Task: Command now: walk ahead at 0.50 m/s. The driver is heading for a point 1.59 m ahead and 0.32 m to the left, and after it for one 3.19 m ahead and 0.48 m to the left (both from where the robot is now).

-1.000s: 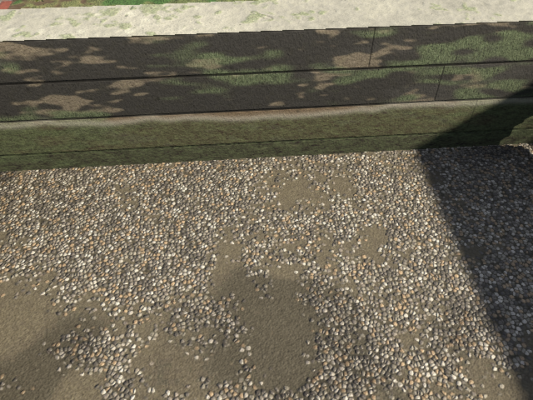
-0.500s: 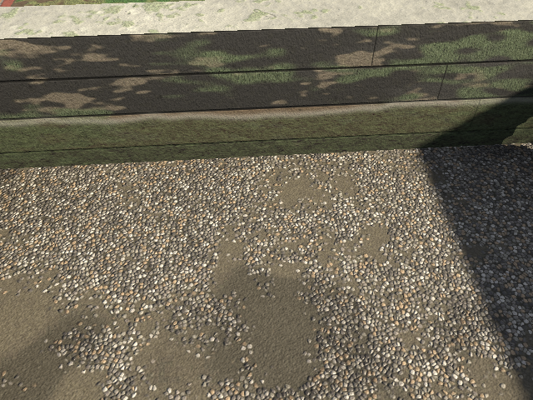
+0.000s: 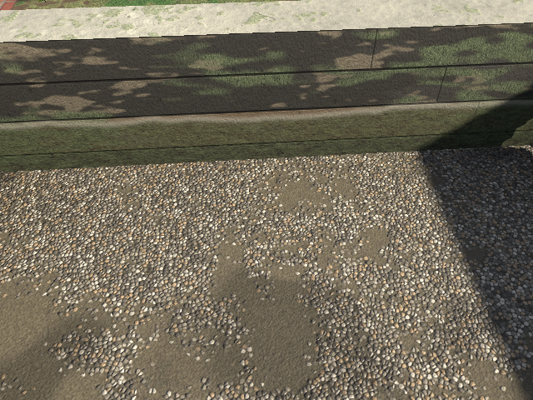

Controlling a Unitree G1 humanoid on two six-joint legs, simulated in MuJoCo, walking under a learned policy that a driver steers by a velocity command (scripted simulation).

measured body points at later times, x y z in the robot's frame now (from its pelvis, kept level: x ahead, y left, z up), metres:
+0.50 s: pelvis +0.00 +0.00 +0.00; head -0.01 +0.00 +0.45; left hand +0.18 +0.20 -0.08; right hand +0.19 -0.20 -0.09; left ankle -0.06 +0.12 -0.72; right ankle -0.02 -0.09 -0.72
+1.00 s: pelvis +0.00 +0.00 +0.00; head -0.01 +0.00 +0.45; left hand +0.18 +0.20 -0.08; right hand +0.19 -0.20 -0.09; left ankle -0.06 +0.12 -0.72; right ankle -0.02 -0.09 -0.72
